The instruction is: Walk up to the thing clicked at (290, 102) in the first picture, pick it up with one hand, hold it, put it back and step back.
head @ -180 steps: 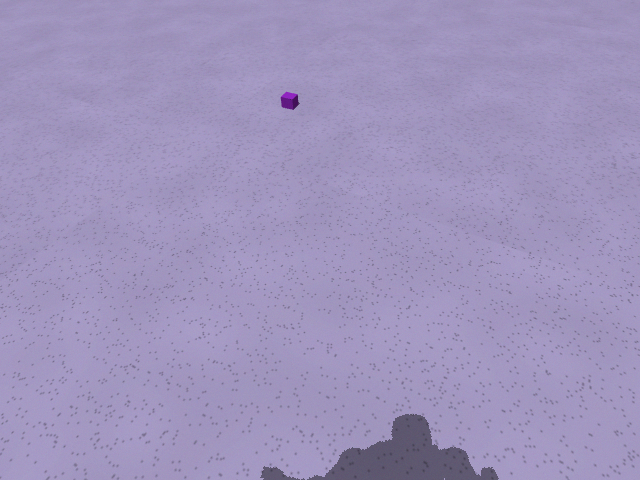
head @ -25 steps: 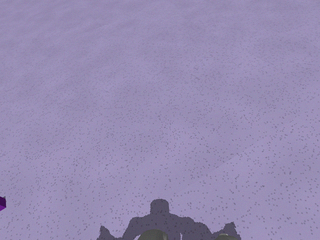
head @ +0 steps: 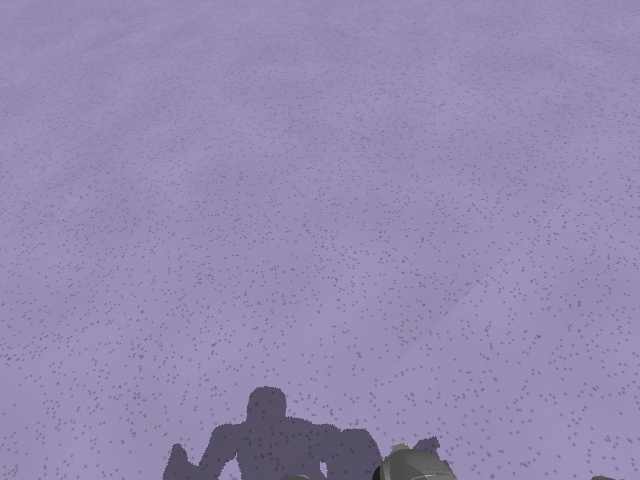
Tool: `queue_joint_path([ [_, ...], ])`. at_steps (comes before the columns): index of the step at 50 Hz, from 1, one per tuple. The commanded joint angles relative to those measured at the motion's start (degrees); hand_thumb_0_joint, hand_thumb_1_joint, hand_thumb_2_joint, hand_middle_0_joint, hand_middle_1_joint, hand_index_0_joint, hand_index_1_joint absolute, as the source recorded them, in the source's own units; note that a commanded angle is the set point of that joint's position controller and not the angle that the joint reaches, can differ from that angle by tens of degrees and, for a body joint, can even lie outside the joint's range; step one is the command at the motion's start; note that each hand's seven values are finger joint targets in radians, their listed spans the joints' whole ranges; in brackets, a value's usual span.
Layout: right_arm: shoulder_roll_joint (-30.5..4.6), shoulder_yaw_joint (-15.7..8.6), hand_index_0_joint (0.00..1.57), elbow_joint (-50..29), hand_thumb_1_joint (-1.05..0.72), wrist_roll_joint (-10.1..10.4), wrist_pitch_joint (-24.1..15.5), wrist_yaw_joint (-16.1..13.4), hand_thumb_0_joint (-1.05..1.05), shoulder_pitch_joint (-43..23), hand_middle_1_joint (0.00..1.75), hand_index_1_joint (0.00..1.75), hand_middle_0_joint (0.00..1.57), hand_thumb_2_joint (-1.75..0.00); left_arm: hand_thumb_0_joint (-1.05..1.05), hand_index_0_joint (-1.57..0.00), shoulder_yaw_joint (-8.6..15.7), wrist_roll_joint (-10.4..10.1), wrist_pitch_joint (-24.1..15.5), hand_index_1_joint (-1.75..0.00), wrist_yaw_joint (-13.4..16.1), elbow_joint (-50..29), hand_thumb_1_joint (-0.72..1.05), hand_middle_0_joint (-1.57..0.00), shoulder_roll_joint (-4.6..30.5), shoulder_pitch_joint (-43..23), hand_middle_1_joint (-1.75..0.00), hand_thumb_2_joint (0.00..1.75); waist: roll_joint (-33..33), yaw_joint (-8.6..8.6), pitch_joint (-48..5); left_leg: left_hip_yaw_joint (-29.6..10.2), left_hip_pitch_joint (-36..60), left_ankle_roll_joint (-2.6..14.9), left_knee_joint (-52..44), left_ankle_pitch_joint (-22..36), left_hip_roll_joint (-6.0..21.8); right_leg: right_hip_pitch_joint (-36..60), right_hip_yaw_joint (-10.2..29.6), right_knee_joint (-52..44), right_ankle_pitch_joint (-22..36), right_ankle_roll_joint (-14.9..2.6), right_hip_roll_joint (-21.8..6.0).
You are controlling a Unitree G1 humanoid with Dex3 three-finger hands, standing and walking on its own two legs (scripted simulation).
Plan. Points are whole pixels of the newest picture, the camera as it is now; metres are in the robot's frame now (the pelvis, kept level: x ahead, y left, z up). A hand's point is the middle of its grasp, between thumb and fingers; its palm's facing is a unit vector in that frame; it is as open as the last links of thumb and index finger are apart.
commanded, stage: walk up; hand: left
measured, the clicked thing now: out of the picture +0.29 +1.08 -0.70
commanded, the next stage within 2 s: none
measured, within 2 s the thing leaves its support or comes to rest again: neither
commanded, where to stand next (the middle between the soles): -0.16 +0.98 m, yaw -20 degrees
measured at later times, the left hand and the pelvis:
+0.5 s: hand out of the picture +0.08 +0.56 -0.12, palm faces -0.11 -0.81 -0.57, open 7.4 cm; pelvis -0.01 +0.24 +0.00, yaw -4 degrees
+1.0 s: hand out of the picture +0.06 +0.81 -0.13, palm faces -0.12 -0.77 -0.62, open 7.4 cm; pelvis -0.06 +0.49 -0.02, yaw -7 degrees
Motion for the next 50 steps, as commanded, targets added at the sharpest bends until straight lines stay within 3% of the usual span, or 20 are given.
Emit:
queue_joint_path([
  [1,-13.69,-4.45,0.20,-7.91,-0.90,0.31,-0.33,-1.57,0.00,-1.82,0.30,0.30,0.20,-0.90,0.00,-0.20,7.45,-0.32,0.13,-0.30,3.33,-3.95,0.90,-0.20,21.74,8.36,-0.30,0.90,0.34,5.77,-12.18,-15.48,-21.09,-4.72,31.25,-4.54,5.07,19.26,45.70,-23.91,-11.82,-18.05,-32.94],
  [6,-12.96,-4.60,0.20,-3.63,-0.90,-0.11,-0.34,1.27,0.00,1.64,0.30,0.30,0.20,-0.90,0.00,-0.20,7.48,1.59,-0.33,-0.30,1.85,-4.84,0.90,-0.20,19.93,-0.20,-0.30,0.90,-9.32,1.60,-6.34,-13.27,-11.69,-2.64,22.50,5.08,6.52,1.97,20.34,-19.11,-15.23,-7.54,-17.04],
  [12,-12.03,-4.51,0.20,-3.05,-0.90,0.85,-0.29,2.39,0.00,-0.77,0.30,0.30,0.20,-0.90,0.00,-0.20,9.02,2.39,-0.18,-0.30,0.72,-3.92,0.90,-0.20,23.45,0.14,-0.30,0.90,-15.46,3.59,-6.59,-5.92,-1.47,-1.71,2.41,-0.38,5.91,-4.94,17.85,-16.49,-17.61,-7.24,-15.38],
  [14,-12.42,-5.10,0.20,-0.85,-0.90,0.77,-0.85,1.97,0.00,4.93,0.30,0.30,0.20,-0.90,0.00,-0.20,8.39,1.93,0.35,-0.30,0.52,-3.84,0.90,-0.20,22.58,-1.07,-0.30,0.90,-11.75,0.61,-8.75,-3.21,6.81,-0.80,-8.29,2.42,3.71,-7.66,15.37,-10.06,-14.69,-4.97,-13.68],
  [15,-13.36,-5.79,0.20,0.93,-0.90,0.05,-1.39,1.48,0.00,10.07,0.30,0.30,0.20,-0.90,0.00,-0.20,7.23,1.91,0.77,-0.30,0.72,-3.71,0.90,-0.20,18.96,-1.63,-0.30,0.90,-3.94,-2.89,-10.29,-4.94,13.05,-0.22,-15.41,1.25,2.31,-11.97,11.53,2.28,-16.14,-2.18,-8.56],
  [16,-17.34,-6.52,0.20,0.20,-0.90,-1.20,-1.98,0.78,0.00,11.27,0.30,0.30,0.20,-0.90,0.00,-0.20,5.36,1.21,1.10,-0.30,1.12,-3.60,0.90,-0.20,12.79,-0.57,-0.30,0.90,12.91,-4.44,-6.47,-21.08,11.78,1.71,-30.32,-6.54,10.54,-20.34,3.56,19.83,-21.77,0.76,2.57],
  [17,-23.23,-6.85,0.20,-1.37,-0.90,0.10,-2.38,-0.21,0.00,4.89,0.30,0.30,0.20,-0.90,0.00,-0.20,5.11,0.31,0.78,-0.30,2.60,-4.55,0.90,-0.20,12.81,-4.97,-0.30,0.90,20.82,-3.95,-3.34,-38.98,5.33,7.55,-35.83,-0.22,19.07,-24.86,8.86,26.86,-24.35,1.10,5.21],
  [19,-16.42,-5.43,0.20,-3.54,-0.90,-0.02,-2.80,-1.20,0.00,-1.87,0.30,0.30,0.20,-0.90,0.00,-0.20,4.96,-0.55,0.50,-0.30,2.59,-1.15,0.90,-0.20,15.02,-3.96,-0.30,0.90,4.89,-1.39,-0.04,-31.79,2.69,7.55,-29.18,12.45,17.52,-21.99,12.06,28.48,-17.13,1.54,0.59],
  [26,-11.50,-3.33,0.20,-6.03,-0.90,-0.44,-2.60,-1.70,0.00,-3.92,0.30,0.30,0.20,-0.90,0.00,-0.20,4.67,-1.58,1.15,-0.30,0.93,1.09,0.90,-0.20,13.20,5.82,-0.30,0.90,8.78,2.23,-6.75,-18.31,7.07,9.58,-21.38,34.81,14.61,-3.12,4.41,12.53,-11.00,1.83,-2.72],
  [29,-9.51,-2.20,0.20,-8.10,-0.90,0.42,-1.39,-1.29,0.00,-7.23,0.30,0.30,0.20,-0.90,0.00,-0.20,5.69,-0.62,0.71,-0.30,1.63,2.82,0.90,-0.20,14.12,16.22,-0.30,0.90,0.84,8.95,-10.49,-10.08,-3.85,2.93,-6.16,33.88,8.57,20.87,7.54,-13.35,3.76,-0.08,-4.44],
  [31,-7.28,-1.36,0.20,-7.56,-0.90,0.81,-1.25,-1.09,0.00,1.94,0.30,0.30,0.20,-0.90,0.00,-0.20,7.07,1.11,0.48,-0.30,2.21,-1.62,0.90,-0.20,20.07,12.83,-0.30,0.90,-10.37,5.52,-14.22,-11.60,-23.10,-4.58,14.44,-6.03,3.44,33.78,39.19,-16.60,2.47,-8.74,-26.24],
  [32,-11.98,-3.31,0.20,-7.36,-0.90,0.18,-0.27,-2.01,0.00,0.52,0.30,0.30,0.20,-0.90,0.00,-0.20,7.26,0.43,0.63,-0.30,2.74,-3.29,0.90,-0.20,21.39,8.42,-0.30,0.90,-4.52,5.33,-12.29,-16.02,-21.24,-3.93,23.32,-8.14,3.67,21.51,47.08,-20.15,0.74,-16.58,-33.40],
  [33,-13.94,-4.12,0.20,-7.28,-0.90,0.01,0.08,-2.14,0.00,-2.21,0.30,0.30,0.20,-0.90,0.00,-0.20,7.27,0.00,0.17,-0.30,3.11,-4.34,0.90,-0.20,21.41,5.29,-0.30,0.90,-2.13,5.38,-8.10,-18.37,-19.48,-3.72,29.00,-4.86,6.13,13.07,46.23,-22.78,-4.40,-18.29,-33.44],
  [38,-12.68,-4.82,0.20,-3.46,-0.90,0.16,0.08,0.92,0.00,0.75,0.30,0.30,0.20,-0.90,0.00,-0.20,7.25,1.36,0.20,-0.30,1.63,-4.53,0.90,-0.20,19.52,-0.09,-0.30,0.90,-9.52,2.43,-5.38,-12.13,-10.26,-2.42,24.07,4.86,4.45,0.10,21.20,-17.59,-15.82,-7.75,-16.29],
  [44,-11.78,-4.57,0.20,-2.55,-0.90,1.17,0.02,1.58,0.00,-0.09,0.30,0.30,0.20,-0.90,0.00,-0.20,8.62,2.23,0.69,-0.30,0.90,-3.71,0.90,-0.20,23.02,0.76,-0.30,0.90,-14.12,4.43,-7.25,-4.50,-0.84,-1.25,-0.87,-4.13,4.63,-1.96,18.27,-13.70,-13.17,-6.77,-15.23],
  [45,-11.91,-5.03,0.20,-1.15,-0.90,0.99,-0.18,1.51,0.00,3.77,0.30,0.30,0.20,-0.90,0.00,-0.20,8.26,1.92,1.06,-0.30,0.93,-3.98,0.90,-0.20,22.79,-0.75,-0.30,0.90,-12.04,1.75,-8.38,-2.62,6.73,-0.62,-7.22,1.05,3.24,-6.63,15.53,-10.49,-12.69,-4.61,-13.60],
  [46,-12.57,-5.73,0.20,0.44,-0.90,0.26,-0.53,1.09,0.00,9.27,0.30,0.30,0.20,-0.90,0.00,-0.20,7.31,2.04,1.49,-0.30,1.26,-3.89,0.90,-0.20,19.56,-1.04,-0.30,0.90,-4.91,-1.65,-10.26,-4.76,12.96,0.05,-13.77,1.09,2.40,-10.72,11.59,1.43,-13.71,-1.74,-9.36],
  [48,-23.03,-6.82,0.20,-1.88,-0.90,0.31,-1.33,-0.26,0.00,4.43,0.30,0.30,0.20,-0.90,0.00,-0.20,5.39,0.42,1.62,-0.30,2.94,-4.72,0.90,-0.20,13.39,-5.28,-0.30,0.90,22.10,-3.81,-3.34,-38.60,2.77,8.54,-34.72,-2.68,19.07,-23.45,7.61,26.68,-24.50,2.02,5.65],
  [49,-21.36,-6.44,0.20,-2.95,-0.90,0.61,-1.49,-0.93,0.00,-1.31,0.30,0.30,0.20,-0.90,0.00,-0.20,4.93,0.51,1.24,-0.30,3.44,-3.87,0.90,-0.20,15.19,-8.37,-0.30,0.90,14.06,-2.45,0.87,-42.08,-4.96,10.70,-36.49,-0.74,21.29,-20.13,11.57,31.18,-21.38,1.13,1.53],
  [50,-16.35,-5.31,0.20,-3.97,-0.90,0.17,-1.87,-1.39,0.00,-3.19,0.30,0.30,0.20,-0.90,0.00,-0.20,5.30,-0.25,1.31,-0.30,2.85,-1.97,0.90,-0.20,15.40,-6.87,-0.30,0.90,5.08,-1.32,2.28,-33.22,-4.11,8.07,-30.97,5.65,17.57,-19.71,12.69,31.73,-16.92,1.91,0.84],
])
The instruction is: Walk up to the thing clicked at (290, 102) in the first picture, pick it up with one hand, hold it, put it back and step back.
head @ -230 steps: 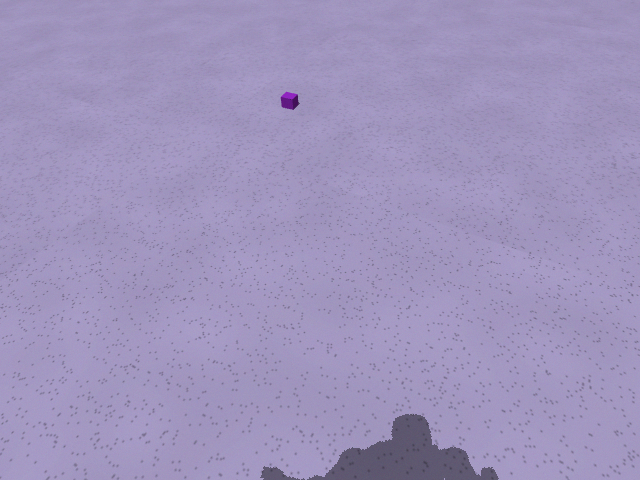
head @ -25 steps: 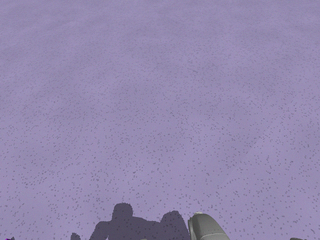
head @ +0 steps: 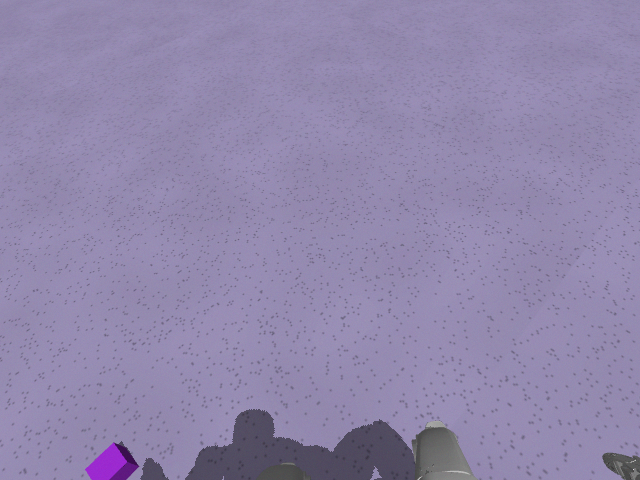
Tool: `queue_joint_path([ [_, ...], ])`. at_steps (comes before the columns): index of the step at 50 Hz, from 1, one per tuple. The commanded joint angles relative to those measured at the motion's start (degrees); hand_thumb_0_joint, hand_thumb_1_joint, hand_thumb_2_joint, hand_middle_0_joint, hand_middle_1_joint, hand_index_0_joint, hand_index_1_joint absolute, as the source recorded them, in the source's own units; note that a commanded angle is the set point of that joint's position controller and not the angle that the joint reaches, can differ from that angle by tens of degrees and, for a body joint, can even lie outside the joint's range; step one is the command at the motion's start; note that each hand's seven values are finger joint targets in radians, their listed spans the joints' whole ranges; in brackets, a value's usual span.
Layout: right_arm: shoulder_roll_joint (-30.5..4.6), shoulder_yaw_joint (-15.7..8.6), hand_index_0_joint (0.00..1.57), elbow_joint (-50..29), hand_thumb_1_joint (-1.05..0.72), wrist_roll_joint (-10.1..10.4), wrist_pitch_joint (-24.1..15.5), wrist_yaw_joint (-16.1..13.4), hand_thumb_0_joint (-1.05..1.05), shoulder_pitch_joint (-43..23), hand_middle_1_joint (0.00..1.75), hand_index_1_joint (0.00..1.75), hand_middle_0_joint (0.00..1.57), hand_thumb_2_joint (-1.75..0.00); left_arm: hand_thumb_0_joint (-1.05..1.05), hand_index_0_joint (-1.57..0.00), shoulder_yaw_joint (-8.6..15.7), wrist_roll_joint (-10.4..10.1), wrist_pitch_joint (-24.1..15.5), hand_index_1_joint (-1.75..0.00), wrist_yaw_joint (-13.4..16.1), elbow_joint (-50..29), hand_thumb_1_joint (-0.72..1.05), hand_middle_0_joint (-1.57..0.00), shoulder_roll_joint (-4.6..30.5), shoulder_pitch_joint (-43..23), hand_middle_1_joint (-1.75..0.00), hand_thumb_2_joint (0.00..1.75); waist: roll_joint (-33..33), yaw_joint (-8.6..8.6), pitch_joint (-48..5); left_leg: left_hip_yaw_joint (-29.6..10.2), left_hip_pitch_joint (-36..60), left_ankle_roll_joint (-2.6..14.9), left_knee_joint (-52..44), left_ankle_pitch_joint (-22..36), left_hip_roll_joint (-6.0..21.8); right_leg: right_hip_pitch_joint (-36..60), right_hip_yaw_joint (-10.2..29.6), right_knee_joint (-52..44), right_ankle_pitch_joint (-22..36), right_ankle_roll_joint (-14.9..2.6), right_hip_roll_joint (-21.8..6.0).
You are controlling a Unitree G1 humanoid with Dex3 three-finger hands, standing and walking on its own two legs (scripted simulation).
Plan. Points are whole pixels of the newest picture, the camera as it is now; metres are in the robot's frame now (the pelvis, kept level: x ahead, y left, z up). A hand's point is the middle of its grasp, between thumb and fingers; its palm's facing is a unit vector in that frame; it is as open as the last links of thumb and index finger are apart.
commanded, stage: walk up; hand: left
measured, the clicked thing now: (112, 467) +0.27 +0.63 -0.68
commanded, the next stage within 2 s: none
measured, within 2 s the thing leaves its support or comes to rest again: neither
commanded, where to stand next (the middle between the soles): -0.16 +0.48 m, yaw -12 degrees
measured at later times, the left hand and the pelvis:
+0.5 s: hand out of the picture +0.00 +0.49 -0.09, palm faces -0.07 -0.82 -0.57, open 7.4 cm; pelvis -0.09 +0.19 +0.02, yaw -2 degrees
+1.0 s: hand out of the picture -0.12 +0.68 -0.10, palm faces -0.15 -0.84 -0.53, open 7.4 cm; pelvis -0.20 +0.40 +0.02, yaw -6 degrees
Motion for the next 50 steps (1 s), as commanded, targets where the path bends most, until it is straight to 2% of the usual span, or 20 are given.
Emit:
queue_joint_path([
  [1,-12.68,-3.92,0.20,-5.51,-0.90,-0.31,-2.03,-3.08,0.00,-0.59,0.30,0.30,0.20,-0.90,0.00,-0.20,2.93,-2.30,-1.87,-0.30,1.54,-1.81,0.90,-0.20,10.74,-1.11,-0.30,0.90,5.30,-3.35,0.03,-22.53,2.26,10.89,-31.79,12.64,11.19,-9.91,-4.14,15.71,-0.95,0.11,7.72],
  [8,-8.42,-2.20,0.20,-7.33,-0.90,-0.47,-1.61,-3.00,0.00,0.48,0.30,0.30,0.20,-0.90,0.00,-0.20,1.99,-3.04,-1.58,-0.30,0.00,-1.98,0.90,-0.20,8.02,6.37,-0.30,0.90,8.92,-1.73,-6.56,-11.85,10.39,12.51,-24.46,39.59,9.55,7.23,-12.28,-5.27,1.47,0.36,4.51],
  [11,-5.71,-1.11,0.20,-9.20,-0.90,0.65,-0.52,-2.47,0.00,-2.13,0.30,0.30,0.20,-0.90,0.00,-0.20,2.96,-1.68,-2.04,-0.30,0.75,-0.66,0.90,-0.20,9.68,16.01,-0.30,0.90,0.02,4.08,-9.94,-5.59,-1.67,5.72,-11.84,32.59,4.24,31.32,-8.42,-29.76,16.88,-2.18,1.87],
  [13,-4.89,-0.81,0.20,-8.15,-0.90,0.59,-0.27,-2.71,0.00,5.65,0.30,0.30,0.20,-0.90,0.00,-0.20,4.30,-0.32,-2.18,-0.30,1.08,-5.47,0.90,-0.20,14.80,11.11,-0.30,0.90,-9.28,0.96,-11.15,-6.15,-19.92,-0.86,10.52,-5.11,-2.29,39.47,21.91,-31.51,25.77,-12.98,-21.55],
  [14,-8.50,-2.32,0.20,-8.77,-0.90,0.06,0.43,-3.66,0.00,3.46,0.30,0.30,0.20,-0.90,0.00,-0.20,4.84,-0.67,-2.17,-0.30,1.84,-7.00,0.90,-0.20,17.00,7.05,-0.30,0.90,-7.60,1.42,-11.29,-10.69,-17.38,0.67,19.57,-6.81,-1.20,29.40,29.61,-34.66,26.79,-19.49,-28.07],
  [19,-9.32,-3.83,0.20,-5.40,-0.90,0.75,0.46,-1.57,0.00,4.53,0.30,0.30,0.20,-0.90,0.00,-0.20,4.43,-0.59,-2.61,-0.30,1.09,-7.52,0.90,-0.20,13.89,1.47,-0.30,0.90,-7.24,-0.59,-5.23,-10.28,-8.86,0.69,25.17,7.47,-3.44,12.90,5.33,-31.67,7.18,-10.60,-11.62],
  [26,-7.92,-3.64,0.20,-4.99,-0.90,0.89,0.88,-0.31,0.00,1.31,0.30,0.30,0.20,-0.90,0.00,-0.20,6.11,1.10,-1.88,-0.30,0.17,-6.89,0.90,-0.20,18.58,2.51,-0.30,0.90,-16.38,1.93,-5.70,0.82,0.13,1.76,-3.64,-2.53,0.75,9.50,1.79,-29.41,2.32,-8.80,-9.77],
  [28,-8.51,-4.63,0.20,-1.68,-0.90,0.55,0.44,-0.29,0.00,9.28,0.30,0.30,0.20,-0.90,0.00,-0.20,5.16,0.78,-1.20,-0.30,0.29,-7.06,0.90,-0.20,16.75,0.25,-0.30,0.90,-10.94,-3.12,-8.57,2.29,14.55,3.02,-14.56,3.28,-1.51,-0.17,-2.87,-21.10,1.67,-4.49,-6.14],
  [29,-9.96,-5.21,0.20,-0.27,-0.90,-0.34,-0.12,-0.58,0.00,14.05,0.30,0.30,0.20,-0.90,0.00,-0.20,4.05,0.45,-0.73,-0.30,0.61,-6.43,0.90,-0.20,12.39,0.73,-0.30,0.90,0.57,-6.35,-8.24,-2.91,17.27,4.45,-21.94,1.15,-1.03,-6.27,-7.02,-6.97,-2.60,-2.01,0.57],
  [30,-17.85,-5.90,0.20,-2.48,-0.90,0.13,-0.28,-1.14,0.00,10.80,0.30,0.30,0.20,-0.90,0.00,-0.20,2.74,-0.74,-0.75,-0.30,1.57,-7.90,0.90,-0.20,7.81,-2.93,-0.30,0.90,22.22,-7.53,-4.74,-30.45,6.13,11.12,-36.38,-4.58,14.07,-13.52,-13.92,9.74,-11.62,1.12,11.82],
  [31,-20.54,-5.76,0.20,-3.30,-0.90,1.25,-0.59,-1.91,0.00,2.19,0.30,0.30,0.20,-0.90,0.00,-0.20,3.08,-0.27,-1.34,-0.30,2.59,-7.69,0.90,-0.20,11.34,-7.85,-0.30,0.90,19.96,-6.84,0.99,-40.68,-5.79,18.07,-43.11,-7.30,18.61,-9.16,-6.66,16.11,-10.14,-0.11,8.60],
  [32,-14.20,-4.59,0.20,-5.11,-0.90,0.29,-1.08,-2.42,0.00,-1.75,0.30,0.30,0.20,-0.90,0.00,-0.20,2.95,-1.31,-1.36,-0.30,2.11,-6.01,0.90,-0.20,11.56,-7.41,-0.30,0.90,7.61,-5.17,4.59,-29.59,-8.01,14.33,-38.67,-0.74,14.16,-8.24,-3.88,17.61,-4.17,0.19,7.33],
  [34,-12.55,-3.66,0.20,-5.30,-0.90,0.10,-1.31,-3.43,0.00,-3.55,0.30,0.30,0.20,-0.90,0.00,-0.20,3.33,-2.75,-1.11,-0.30,1.32,-1.83,0.90,-0.20,10.30,1.63,-0.30,0.90,8.10,-1.46,0.39,-21.57,-1.28,10.76,-31.25,7.55,10.48,-6.44,-5.37,18.57,0.16,-0.05,7.81],
  [36,-10.43,-3.10,0.20,-5.87,-0.90,0.73,-1.66,-3.26,0.00,-5.20,0.30,0.30,0.20,-0.90,0.00,-0.20,3.33,-2.67,-1.14,-0.30,0.41,0.12,0.90,-0.20,10.30,5.61,-0.30,0.90,11.68,-0.69,-3.25,-15.95,4.72,12.78,-27.98,17.60,8.70,-1.14,-9.94,14.57,0.34,0.85,7.03],
  [41,-7.96,-2.24,0.20,-6.87,-0.90,-0.18,-0.77,-2.97,0.00,-0.46,0.30,0.30,0.20,-0.90,0.00,-0.20,2.45,-2.83,-0.86,-0.30,-0.02,-2.72,0.90,-0.20,7.74,6.63,-0.30,0.90,10.72,-1.55,-5.34,-14.97,8.12,13.27,-27.28,28.48,9.74,8.41,-12.30,-3.32,-0.69,1.08,5.45],
  [44,-6.47,-1.66,0.20,-8.78,-0.90,0.52,0.46,-2.54,0.00,-2.64,0.30,0.30,0.20,-0.90,0.00,-0.20,2.72,-1.92,-1.28,-0.30,0.34,-0.94,0.90,-0.20,7.54,15.63,-0.30,0.90,4.09,3.21,-9.18,-10.66,1.94,8.28,-19.02,28.45,6.79,26.59,-11.00,-27.18,12.23,-1.14,3.54],
  [45,-3.85,-1.17,0.20,-8.09,-0.90,0.89,0.57,-2.42,0.00,0.84,0.30,0.30,0.20,-0.90,0.00,-0.20,3.68,-1.03,-1.71,-0.30,0.45,-2.06,0.90,-0.20,10.45,15.11,-0.30,0.90,-3.54,2.95,-9.19,-7.70,-7.67,3.91,-11.71,17.05,2.51,35.33,-1.08,-30.37,12.02,-3.32,-1.30],
  [46,-1.94,-0.71,0.20,-8.08,-0.90,0.61,0.43,-2.39,0.00,5.10,0.30,0.30,0.20,-0.90,0.00,-0.20,4.62,-0.21,-1.89,-0.30,0.53,-5.22,0.90,-0.20,14.15,11.90,-0.30,0.90,-15.36,0.91,-9.87,-4.02,-19.89,-0.34,2.34,-5.90,-2.04,39.82,20.35,-31.46,17.02,-9.75,-19.01],
  [47,-7.38,-2.30,0.20,-9.54,-0.90,-0.06,0.89,-3.42,0.00,0.41,0.30,0.30,0.20,-0.90,0.00,-0.20,5.39,0.09,-1.69,-0.30,1.27,-7.22,0.90,-0.20,17.60,8.65,-0.30,0.90,-11.78,3.50,-8.40,-10.57,-17.85,0.96,13.62,-7.74,-2.61,26.50,30.17,-35.47,22.61,-19.21,-27.47],
  [50,-8.06,-4.09,0.20,-6.70,-0.90,1.16,0.87,-2.92,0.00,1.83,0.30,0.30,0.20,-0.90,0.00,-0.20,3.89,-0.68,-2.55,-0.30,1.86,-7.83,0.90,-0.20,13.25,1.65,-0.30,0.90,-1.94,-0.98,-3.26,-13.76,-10.86,0.08,25.52,4.29,-4.81,13.52,10.36,-32.59,20.61,-13.14,-15.94],
])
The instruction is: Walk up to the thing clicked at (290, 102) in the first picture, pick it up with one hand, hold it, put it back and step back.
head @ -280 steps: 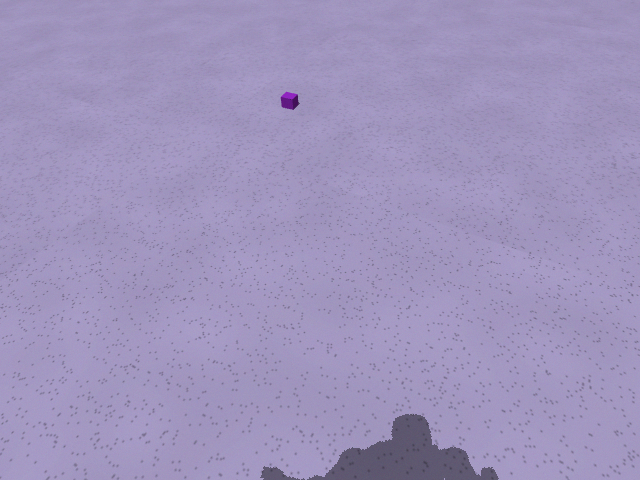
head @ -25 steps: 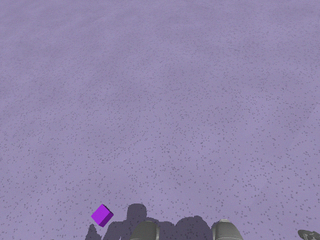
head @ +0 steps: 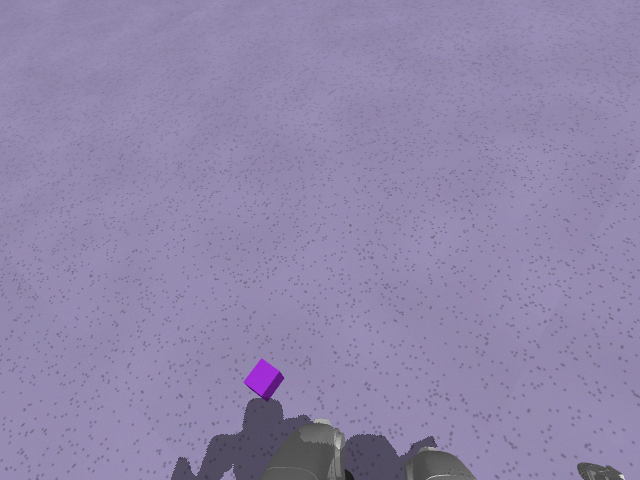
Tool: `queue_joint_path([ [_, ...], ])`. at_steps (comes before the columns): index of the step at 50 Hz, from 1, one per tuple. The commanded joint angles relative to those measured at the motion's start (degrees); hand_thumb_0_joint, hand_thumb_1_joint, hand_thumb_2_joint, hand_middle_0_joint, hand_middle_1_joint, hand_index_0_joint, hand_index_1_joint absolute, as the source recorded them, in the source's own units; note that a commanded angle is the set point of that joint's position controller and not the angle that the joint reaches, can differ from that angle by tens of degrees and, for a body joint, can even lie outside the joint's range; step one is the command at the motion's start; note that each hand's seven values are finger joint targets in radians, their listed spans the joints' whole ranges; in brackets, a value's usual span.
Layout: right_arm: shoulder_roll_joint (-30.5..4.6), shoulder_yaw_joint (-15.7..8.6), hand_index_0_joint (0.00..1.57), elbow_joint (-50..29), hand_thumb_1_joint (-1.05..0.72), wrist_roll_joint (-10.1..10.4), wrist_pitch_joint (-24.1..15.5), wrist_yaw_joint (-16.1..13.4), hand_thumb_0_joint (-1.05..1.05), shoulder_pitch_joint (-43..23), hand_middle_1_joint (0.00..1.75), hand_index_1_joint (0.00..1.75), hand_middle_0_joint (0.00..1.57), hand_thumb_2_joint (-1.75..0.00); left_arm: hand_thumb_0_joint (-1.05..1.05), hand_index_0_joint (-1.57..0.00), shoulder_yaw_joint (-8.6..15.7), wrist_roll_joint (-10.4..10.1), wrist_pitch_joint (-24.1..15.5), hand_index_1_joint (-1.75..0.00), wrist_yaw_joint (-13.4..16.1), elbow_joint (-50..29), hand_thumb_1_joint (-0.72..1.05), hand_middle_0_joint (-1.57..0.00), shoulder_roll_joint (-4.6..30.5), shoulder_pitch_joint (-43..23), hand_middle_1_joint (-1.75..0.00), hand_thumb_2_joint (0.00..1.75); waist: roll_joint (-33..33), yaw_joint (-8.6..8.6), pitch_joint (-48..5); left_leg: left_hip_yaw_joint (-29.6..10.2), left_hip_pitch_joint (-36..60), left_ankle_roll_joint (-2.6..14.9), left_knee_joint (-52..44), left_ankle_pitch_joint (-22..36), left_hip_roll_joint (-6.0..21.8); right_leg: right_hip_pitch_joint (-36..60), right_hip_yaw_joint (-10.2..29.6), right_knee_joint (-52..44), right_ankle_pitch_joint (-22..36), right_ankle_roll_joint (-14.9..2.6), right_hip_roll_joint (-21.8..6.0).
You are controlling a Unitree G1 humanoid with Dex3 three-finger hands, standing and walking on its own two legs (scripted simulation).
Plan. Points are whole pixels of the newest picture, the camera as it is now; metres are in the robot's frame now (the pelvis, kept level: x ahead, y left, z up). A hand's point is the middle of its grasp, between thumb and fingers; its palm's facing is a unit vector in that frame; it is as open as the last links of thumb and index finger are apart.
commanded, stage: walk up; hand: left
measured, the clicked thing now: (264, 380) +0.44 +0.28 -0.70
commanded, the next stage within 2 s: none
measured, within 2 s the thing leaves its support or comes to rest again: neither
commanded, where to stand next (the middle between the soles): +0.04 +0.09 m, yaw -6 degrees
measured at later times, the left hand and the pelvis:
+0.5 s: hand out of the picture -0.02 +0.45 -0.14, palm faces -0.05 -0.91 -0.41, open 7.4 cm; pelvis -0.07 +0.15 +0.01, yaw -2 degrees
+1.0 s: hand out of the picture +0.10 +0.35 -0.13, palm faces -0.13 -0.93 -0.35, open 7.4 cm; pelvis -0.07 +0.12 +0.01, yaw -6 degrees
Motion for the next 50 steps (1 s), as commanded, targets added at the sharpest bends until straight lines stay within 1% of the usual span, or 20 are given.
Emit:
queue_joint_path([
  [1,-13.21,-5.87,0.20,-5.11,-0.90,0.90,-2.04,-0.34,0.00,2.82,0.30,0.30,0.20,-0.90,0.00,-0.20,7.55,0.22,-1.71,-0.30,2.75,-5.01,0.90,-0.20,20.84,-2.04,-0.30,0.90,-9.35,-1.51,-7.72,-12.48,-1.10,-2.15,19.33,5.38,1.70,-2.14,21.67,-19.81,11.49,-12.01,-20.12],
  [4,-12.90,-6.20,0.20,-4.39,-0.90,0.83,-1.91,0.40,0.00,2.42,0.30,0.30,0.20,-0.90,0.00,-0.20,8.09,0.46,-1.74,-0.30,2.33,-4.59,0.90,-0.20,19.68,1.41,-0.30,0.90,-10.48,1.31,-9.84,-10.84,-1.93,-3.41,18.57,6.73,1.37,2.68,17.93,-17.76,3.42,-10.24,-17.43],
  [8,-10.48,-5.09,0.20,-0.60,-0.90,3.20,-2.78,0.61,0.00,3.63,0.30,0.30,0.20,-0.90,0.00,-0.20,8.49,2.75,-0.56,-0.30,0.70,-4.96,0.90,-0.20,21.32,-3.95,-0.30,0.90,-24.20,1.93,-11.75,1.69,11.15,-2.76,-13.77,-5.14,5.31,0.18,11.08,-17.74,-13.31,-6.70,-12.38],
  [11,-10.70,-5.39,0.20,6.80,-0.90,2.51,-4.84,-1.02,0.00,12.63,0.30,0.30,0.20,-0.90,0.00,-0.20,6.95,1.87,1.55,-0.30,-0.77,-2.37,0.90,-0.20,16.83,-2.30,-0.30,0.90,-8.44,-2.15,-11.05,5.24,27.30,-2.43,-31.49,1.83,1.29,-12.79,6.54,1.40,-20.16,-2.84,-6.36],
  [12,-12.76,-4.86,0.20,6.32,-0.90,1.34,-5.66,-1.71,0.00,12.37,0.30,0.30,0.20,-0.90,0.00,-0.20,5.47,1.27,1.82,-0.30,-0.82,-2.41,0.90,-0.20,11.75,-1.65,-0.30,0.90,2.38,-2.70,-7.12,-11.72,21.59,1.26,-38.93,-13.33,8.53,-20.17,6.02,15.23,-17.75,-0.88,-1.64],
  [13,-21.69,-5.49,0.20,4.26,-0.90,2.51,-6.07,-1.81,0.00,5.57,0.30,0.30,0.20,-0.90,0.00,-0.20,5.42,0.81,1.18,-0.30,-0.14,-4.05,0.90,-0.20,12.74,-8.01,-0.30,0.90,11.25,-3.42,-2.14,-39.87,7.59,10.08,-52.38,-25.69,25.04,-23.82,9.06,18.04,-14.22,1.44,1.58],
  [14,-22.34,-4.95,0.20,3.74,-0.90,2.65,-6.89,-2.10,0.00,-2.63,0.30,0.30,0.20,-0.90,0.00,-0.20,5.76,1.46,0.38,-0.30,-0.18,-3.80,0.90,-0.20,16.65,-14.76,-0.30,0.90,3.87,-2.34,5.70,-48.23,-2.96,14.13,-56.50,-28.93,29.49,-20.52,14.56,21.08,-9.72,1.82,-2.29],
  [17,-17.89,-3.25,0.20,5.39,-0.90,2.02,-9.81,-3.87,0.00,-6.03,0.30,0.30,0.20,-0.90,0.00,-0.20,6.18,-0.84,0.70,-0.30,-2.68,4.14,0.90,-0.20,16.21,-3.37,-0.30,0.90,0.33,2.21,-0.21,-26.44,6.99,7.44,-43.90,-13.98,19.98,-14.23,13.31,19.33,-0.49,1.63,-2.11],
  [27,-17.53,-3.22,0.20,11.14,-0.90,2.55,-13.00,-5.58,0.00,8.22,0.30,0.30,0.20,-0.90,0.00,-0.20,6.50,1.41,1.86,-0.30,-6.25,0.55,0.90,-0.20,14.43,-9.98,-0.30,0.90,2.62,-2.31,-6.65,-22.75,31.49,12.21,-38.44,19.77,24.17,-15.24,9.96,5.78,-9.96,1.40,-2.45],
  [31,-16.93,-2.69,0.20,10.23,-0.90,3.01,-13.01,-5.48,0.00,7.63,0.30,0.30,0.20,-0.90,0.00,-0.20,6.06,0.59,0.75,-0.30,-6.52,0.74,0.90,-0.20,12.94,-8.30,-0.30,0.90,4.98,-1.03,-9.51,-15.16,30.58,10.92,-33.60,39.45,22.29,-7.13,4.55,-2.00,-6.55,0.63,-1.90],
  [33,-15.14,-1.53,0.20,9.05,-0.90,3.75,-12.28,-5.21,0.00,4.28,0.30,0.30,0.20,-0.90,0.00,-0.20,6.14,0.20,-0.02,-0.30,-6.41,2.85,0.90,-0.20,12.23,-2.78,-0.30,0.90,2.65,2.80,-12.63,-4.83,23.36,6.58,-25.22,42.48,16.22,8.70,1.73,-16.79,3.74,-0.55,0.54],
  [34,-11.77,-0.31,0.20,7.98,-0.90,4.39,-12.17,-5.19,0.00,2.94,0.30,0.30,0.20,-0.90,0.00,-0.20,7.18,0.34,-0.52,-0.30,-5.83,4.54,0.90,-0.20,15.58,3.35,-0.30,0.90,-4.02,6.02,-15.87,-1.43,13.76,2.86,-13.99,37.86,12.44,21.61,10.08,-19.46,9.11,-1.95,-3.01],
  [35,-7.07,1.47,0.20,7.29,-0.90,5.00,-12.03,-5.47,0.00,2.64,0.30,0.30,0.20,-0.90,0.00,-0.20,7.69,0.53,-0.71,-0.30,-4.98,4.07,0.90,-0.20,19.34,1.33,-0.30,0.90,-16.24,5.12,-14.74,1.57,0.53,-1.61,-4.90,21.11,6.70,26.00,28.88,-20.47,25.38,-6.73,-14.67],
  [36,-9.37,0.65,0.20,7.00,-0.90,4.83,-11.43,-6.57,0.00,-1.64,0.30,0.30,0.20,-0.90,0.00,-0.20,6.81,-0.54,-0.41,-0.30,-5.02,3.43,0.90,-0.20,19.38,-0.01,-0.30,0.90,-13.87,5.01,-13.96,-0.37,2.58,-0.41,-5.24,-5.51,5.51,19.78,32.58,-19.69,36.59,-14.71,-21.54],
  [39,-9.91,0.54,0.20,11.07,-0.90,5.27,-11.45,-6.09,0.00,2.27,0.30,0.30,0.20,-0.90,0.00,-0.20,4.68,-0.59,0.12,-0.30,-4.38,1.77,0.90,-0.20,14.81,-7.80,-0.30,0.90,-10.77,0.63,-11.02,-0.30,9.12,-0.16,-10.25,-3.66,7.56,11.61,17.79,-13.90,41.82,-10.88,-14.80],
  [43,-8.84,0.54,0.20,14.53,-0.90,4.80,-11.48,-5.18,0.00,4.82,0.30,0.30,0.20,-0.90,0.00,-0.20,3.80,-1.19,1.11,-0.30,-4.29,1.67,0.90,-0.20,14.84,-12.07,-0.30,0.90,-13.93,-1.42,-12.58,4.55,21.99,-0.05,-32.24,21.13,6.11,4.73,12.04,-8.04,34.33,-5.84,-10.13],
  [45,-13.31,-0.29,0.20,13.53,-0.90,3.49,-11.78,-5.20,0.00,1.01,0.30,0.30,0.20,-0.90,0.00,-0.20,3.04,-2.04,1.63,-0.30,-4.41,1.70,0.90,-0.20,11.87,-11.79,-0.30,0.90,-6.18,-0.03,-12.97,-10.19,24.06,3.13,-36.76,29.35,14.85,-0.77,11.19,-3.95,18.22,-1.39,-5.71],
  [46,-16.05,-0.25,0.20,13.37,-0.90,4.29,-11.78,-4.79,0.00,-2.29,0.30,0.30,0.20,-0.90,0.00,-0.20,3.20,-2.39,2.13,-0.30,-4.19,3.44,0.90,-0.20,12.25,-11.49,-0.30,0.90,-1.56,0.95,-13.30,-17.89,16.67,9.54,-38.75,26.56,21.69,5.40,7.25,-0.51,7.02,0.10,-2.08],
  [47,-15.50,0.04,0.20,13.19,-0.90,4.11,-11.73,-4.54,0.00,-6.33,0.30,0.30,0.20,-0.90,0.00,-0.20,3.37,-1.87,2.28,-0.30,-4.09,5.09,0.90,-0.20,12.29,-10.67,-0.30,0.90,-1.10,2.61,-11.72,-17.94,12.80,10.49,-38.89,24.86,22.56,8.79,7.50,-1.80,-0.46,-0.03,-2.26],
  [50,-11.97,1.50,0.20,14.46,-0.90,4.34,-11.04,-4.38,0.00,-8.12,0.30,0.30,0.20,-0.90,0.00,-0.20,3.59,-1.20,1.26,-0.30,-4.81,7.03,0.90,-0.20,13.40,-11.67,-0.30,0.90,-5.46,2.16,-11.73,-5.28,12.61,2.22,-32.93,20.75,12.68,10.01,14.09,-14.12,12.20,-2.45,-6.02],
])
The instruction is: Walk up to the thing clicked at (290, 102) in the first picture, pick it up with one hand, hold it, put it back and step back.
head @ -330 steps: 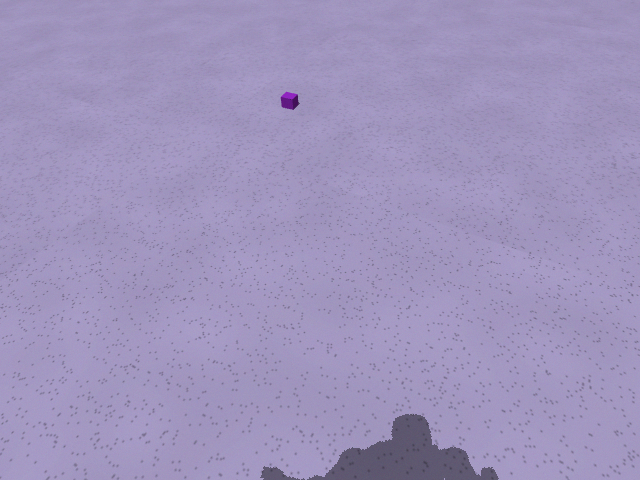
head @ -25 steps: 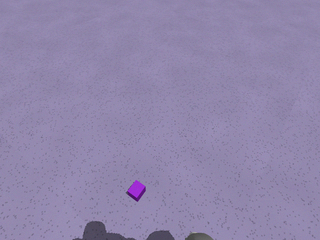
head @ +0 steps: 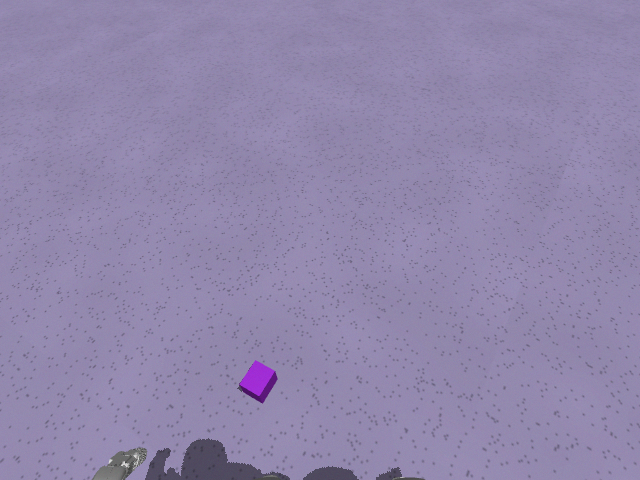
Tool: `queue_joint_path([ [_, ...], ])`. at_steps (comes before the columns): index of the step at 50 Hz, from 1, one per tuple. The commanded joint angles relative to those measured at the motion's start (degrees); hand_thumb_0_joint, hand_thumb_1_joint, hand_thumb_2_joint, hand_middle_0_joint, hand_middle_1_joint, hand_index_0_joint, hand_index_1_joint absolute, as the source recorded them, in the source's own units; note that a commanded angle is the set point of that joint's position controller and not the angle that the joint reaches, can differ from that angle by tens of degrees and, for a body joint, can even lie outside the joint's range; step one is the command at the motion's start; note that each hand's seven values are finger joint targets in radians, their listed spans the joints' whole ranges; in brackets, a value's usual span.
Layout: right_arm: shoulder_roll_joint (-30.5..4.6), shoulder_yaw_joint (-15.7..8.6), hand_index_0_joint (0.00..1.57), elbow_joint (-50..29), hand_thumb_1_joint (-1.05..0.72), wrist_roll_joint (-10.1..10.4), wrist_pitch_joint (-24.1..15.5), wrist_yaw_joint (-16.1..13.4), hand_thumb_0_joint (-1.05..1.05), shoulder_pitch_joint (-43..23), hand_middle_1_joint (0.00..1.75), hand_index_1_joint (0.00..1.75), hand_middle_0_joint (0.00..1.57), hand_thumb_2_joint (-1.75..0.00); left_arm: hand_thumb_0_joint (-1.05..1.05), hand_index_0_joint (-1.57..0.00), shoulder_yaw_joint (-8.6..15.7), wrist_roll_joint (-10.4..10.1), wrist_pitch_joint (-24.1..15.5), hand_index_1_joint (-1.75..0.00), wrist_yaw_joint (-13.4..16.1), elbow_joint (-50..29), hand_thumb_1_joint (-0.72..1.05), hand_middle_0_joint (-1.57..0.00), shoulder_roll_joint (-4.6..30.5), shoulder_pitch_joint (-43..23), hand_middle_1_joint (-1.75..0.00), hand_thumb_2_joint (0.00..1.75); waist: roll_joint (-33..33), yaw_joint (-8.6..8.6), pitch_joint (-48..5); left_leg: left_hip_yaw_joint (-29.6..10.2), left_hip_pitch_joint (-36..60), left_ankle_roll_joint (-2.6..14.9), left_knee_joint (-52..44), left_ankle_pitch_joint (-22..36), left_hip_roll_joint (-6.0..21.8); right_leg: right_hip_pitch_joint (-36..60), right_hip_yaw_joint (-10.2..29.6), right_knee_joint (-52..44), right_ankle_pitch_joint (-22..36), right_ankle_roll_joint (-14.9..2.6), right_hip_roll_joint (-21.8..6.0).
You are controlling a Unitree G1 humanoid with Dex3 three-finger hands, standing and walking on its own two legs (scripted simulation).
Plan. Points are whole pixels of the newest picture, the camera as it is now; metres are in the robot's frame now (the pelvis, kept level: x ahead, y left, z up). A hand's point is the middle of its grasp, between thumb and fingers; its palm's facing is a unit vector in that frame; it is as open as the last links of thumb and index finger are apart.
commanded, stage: walk up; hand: left
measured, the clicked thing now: (259, 381) +0.49 +0.22 -0.71
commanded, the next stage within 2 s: stand in 1.48 s
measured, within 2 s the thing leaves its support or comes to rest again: neither
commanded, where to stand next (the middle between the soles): +0.11 -0.02 m, yaw +0 degrees
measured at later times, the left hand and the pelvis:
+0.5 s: hand out of the picture +0.09 +0.25 -0.13, palm faces -0.03 -0.95 -0.30, open 7.4 cm; pelvis -0.01 +0.01 +0.03, yaw -1 degrees
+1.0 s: hand out of the picture +0.08 +0.26 -0.12, palm faces -0.04 -0.95 -0.32, open 7.4 cm; pelvis +0.01 +0.01 +0.04, yaw -1 degrees
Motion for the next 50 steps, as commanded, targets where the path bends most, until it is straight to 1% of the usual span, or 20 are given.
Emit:
queue_joint_path([
  [1,-13.62,-3.20,0.20,-1.98,-0.90,0.59,-0.85,-0.82,0.00,-2.96,0.30,0.30,0.20,-0.90,0.00,-0.20,3.92,0.27,-1.62,-0.30,0.55,-0.27,0.90,-0.20,14.56,0.60,-0.30,0.90,1.10,0.96,-8.27,-5.10,1.66,2.88,-8.82,8.29,2.89,2.64,11.23,-13.07,14.07,-6.26,-7.61],
  [2,-12.96,-3.11,0.20,-0.89,-0.90,0.42,-0.74,-0.69,0.00,-2.77,0.30,0.30,0.20,-0.90,0.00,-0.20,3.67,0.23,-1.70,-0.30,0.46,-0.21,0.90,-0.20,14.58,-1.53,-0.30,0.90,0.06,-0.17,-8.55,-4.17,4.94,2.39,-8.83,6.67,1.96,0.34,12.38,-14.76,14.16,-6.53,-8.90],
  [4,-12.26,-2.96,0.20,0.06,-0.90,0.31,-0.60,-0.28,0.00,-4.24,0.30,0.30,0.20,-0.90,0.00,-0.20,3.20,0.20,-1.89,-0.30,0.61,0.83,0.90,-0.20,13.62,-2.21,-0.30,0.90,-0.92,0.20,-9.36,-3.98,7.95,2.88,-10.03,7.75,2.45,-0.24,11.20,-16.66,13.91,-5.48,-8.41],
  [6,-11.32,-2.68,0.20,1.17,-0.90,0.15,-0.28,0.10,0.00,-4.84,0.30,0.30,0.20,-0.90,0.00,-0.20,2.95,0.46,-1.86,-0.30,0.53,1.43,0.90,-0.20,13.14,-3.89,-0.30,0.90,-4.22,0.03,-8.81,-3.65,8.86,3.03,-11.99,5.74,2.46,-0.87,11.09,-19.63,9.70,-4.51,-8.25],
  [9,-10.88,-2.57,0.20,2.77,-0.90,-0.05,-0.17,0.37,0.00,-5.80,0.30,0.30,0.20,-0.90,0.00,-0.20,2.68,0.59,-1.64,-0.30,0.30,2.69,0.90,-0.20,12.40,-5.30,-0.30,0.90,-4.96,-0.05,-8.47,-3.50,10.35,2.59,-15.38,5.36,2.77,-0.60,10.30,-22.30,5.82,-3.45,-7.68],
  [10,-10.87,-2.48,0.20,3.17,-0.90,-0.06,-0.12,0.45,0.00,-6.53,0.30,0.30,0.20,-0.90,0.00,-0.20,2.66,0.52,-1.58,-0.30,0.24,3.28,0.90,-0.20,12.19,-4.94,-0.30,0.90,-4.63,0.40,-8.49,-3.42,10.98,2.59,-16.07,4.83,2.86,-0.42,10.26,-23.35,4.40,-3.21,-7.53],
  [12,-10.71,-2.40,0.20,4.39,-0.90,-0.12,-0.28,0.51,0.00,-6.37,0.30,0.30,0.20,-0.90,0.00,-0.20,2.48,0.52,-1.63,-0.30,0.10,3.83,0.90,-0.20,11.71,-5.30,-0.30,0.90,-4.35,0.18,-9.98,-3.35,13.07,2.23,-17.93,7.23,3.27,0.96,10.14,-23.99,6.44,-3.03,-7.64],
  [14,-10.54,-2.13,0.20,4.85,-0.90,-0.16,-0.35,0.60,0.00,-7.92,0.30,0.30,0.20,-0.90,0.00,-0.20,2.40,0.28,-1.49,-0.30,0.01,4.89,0.90,-0.20,11.32,-4.79,-0.30,0.90,-2.93,0.85,-9.38,-3.60,13.04,2.04,-19.73,6.58,3.70,1.67,9.32,-25.24,5.30,-2.54,-7.08],
  [18,-10.89,-1.85,0.20,6.04,-0.90,-0.17,-0.66,0.65,0.00,-8.57,0.30,0.30,0.20,-0.90,0.00,-0.20,2.28,0.25,-1.28,-0.30,-0.23,6.27,0.90,-0.20,10.72,-4.43,-0.30,0.90,-1.16,1.02,-10.38,-4.00,13.27,1.88,-22.62,7.46,4.76,4.92,8.07,-25.44,9.39,-2.07,-6.73],
  [21,-11.17,-1.85,0.20,6.54,-0.90,-0.23,-0.74,0.56,0.00,-9.20,0.30,0.30,0.20,-0.90,0.00,-0.20,2.22,0.11,-1.02,-0.30,-0.38,7.13,0.90,-0.20,10.53,-3.70,-0.30,0.90,0.67,1.42,-8.92,-4.70,11.75,1.78,-24.85,5.04,5.31,5.68,7.27,-25.78,9.55,-1.92,-6.24],
  [24,-11.29,-1.89,0.20,6.71,-0.90,-0.24,-0.72,0.60,0.00,-9.40,0.30,0.30,0.20,-0.90,0.00,-0.20,2.26,0.29,-0.88,-0.30,-0.50,7.71,0.90,-0.20,10.60,-2.90,-0.30,0.90,1.62,1.46,-7.98,-5.44,10.44,1.83,-26.24,1.60,5.70,6.18,7.19,-26.73,7.27,-1.96,-5.94],
  [26,-11.35,-1.93,0.20,7.06,-0.90,-0.27,-0.81,0.56,0.00,-8.96,0.30,0.30,0.20,-0.90,0.00,-0.20,2.22,0.34,-0.98,-0.30,-0.57,7.89,0.90,-0.20,10.50,-2.89,-0.30,0.90,1.68,1.32,-9.36,-5.58,11.07,1.80,-26.60,2.83,5.95,7.27,6.87,-26.31,10.37,-1.99,-6.05],
  [28,-11.29,-2.03,0.20,6.87,-0.90,-0.25,-0.94,0.53,0.00,-9.64,0.30,0.30,0.20,-0.90,0.00,-0.20,2.10,0.24,-0.94,-0.30,-0.56,8.51,0.90,-0.20,10.01,-1.87,-0.30,0.90,3.10,1.46,-9.07,-5.97,11.03,1.82,-27.44,3.63,6.37,7.61,6.26,-26.31,11.24,-1.70,-5.56],
  [31,-10.93,-1.93,0.20,6.85,-0.90,-0.16,-1.04,0.48,0.00,-9.45,0.30,0.30,0.20,-0.90,0.00,-0.20,1.98,0.22,-1.08,-0.30,-0.51,8.60,0.90,-0.20,10.12,-1.54,-0.30,0.90,2.50,1.45,-10.62,-4.85,13.11,1.70,-26.59,8.64,6.42,8.51,6.18,-26.31,15.48,-1.51,-6.04],
  [33,-11.13,-2.15,0.20,6.90,-0.90,-0.19,-1.04,0.44,0.00,-9.13,0.30,0.30,0.20,-0.90,0.00,-0.20,1.96,0.25,-1.04,-0.30,-0.47,8.74,0.90,-0.20,10.19,-1.96,-0.30,0.90,2.71,1.17,-10.68,-4.90,12.89,1.62,-27.08,9.66,6.44,9.30,5.92,-26.09,16.97,-1.28,-6.15],
  [34,-11.06,-2.23,0.20,6.85,-0.90,-0.09,-1.00,0.43,0.00,-9.23,0.30,0.30,0.20,-0.90,0.00,-0.20,1.99,0.15,-0.99,-0.30,-0.44,8.79,0.90,-0.20,10.09,-1.69,-0.30,0.90,3.00,1.31,-10.40,-4.94,12.88,1.61,-27.02,10.60,6.54,9.24,5.78,-25.87,16.79,-1.18,-6.08],
  [36,-10.90,-2.36,0.20,6.76,-0.90,-0.16,-0.84,0.40,0.00,-9.67,0.30,0.30,0.20,-0.90,0.00,-0.20,1.75,0.21,-0.88,-0.30,-0.42,9.11,0.90,-0.20,9.83,-1.36,-0.30,0.90,2.80,1.26,-9.29,-5.29,12.60,1.68,-27.84,8.24,6.56,8.26,5.71,-26.47,15.06,-1.06,-5.81],
  [38,-10.94,-2.51,0.20,6.40,-0.90,-0.05,-0.75,0.44,0.00,-9.69,0.30,0.30,0.20,-0.90,0.00,-0.20,1.71,0.31,-0.92,-0.30,-0.44,9.18,0.90,-0.20,9.90,-0.56,-0.30,0.90,2.36,1.36,-9.41,-5.17,13.61,1.76,-27.55,8.23,6.69,7.83,5.64,-26.68,14.79,-1.08,-5.82],
  [46,-10.50,-2.80,0.20,6.37,-0.90,-0.03,-0.33,0.59,0.00,-9.35,0.30,0.30,0.20,-0.90,0.00,-0.20,1.65,0.56,-1.30,-0.30,-0.16,8.87,0.90,-0.20,10.25,-1.33,-0.30,0.90,0.53,0.65,-10.09,-3.83,15.73,1.45,-26.40,11.75,5.97,7.78,5.87,-27.75,17.23,-0.88,-6.25],
  [50,-10.43,-2.75,0.20,6.06,-0.90,0.08,-0.21,0.66,0.00,-9.63,0.30,0.30,0.20,-0.90,0.00,-0.20,1.58,0.64,-1.40,-0.30,-0.11,8.76,0.90,-0.20,10.14,-0.38,-0.30,0.90,0.59,1.05,-10.56,-3.61,16.37,1.68,-26.09,12.69,5.99,8.26,5.82,-27.89,18.49,-0.79,-6.30],
])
